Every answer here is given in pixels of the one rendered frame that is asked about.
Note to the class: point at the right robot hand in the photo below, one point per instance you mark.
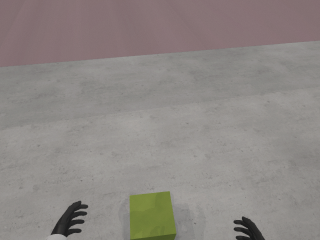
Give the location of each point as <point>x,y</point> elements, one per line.
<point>252,231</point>

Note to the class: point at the left robot hand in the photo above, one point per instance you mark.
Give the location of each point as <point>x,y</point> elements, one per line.
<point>65,222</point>

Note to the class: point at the carton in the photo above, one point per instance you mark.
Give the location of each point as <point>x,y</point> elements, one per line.
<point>151,216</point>

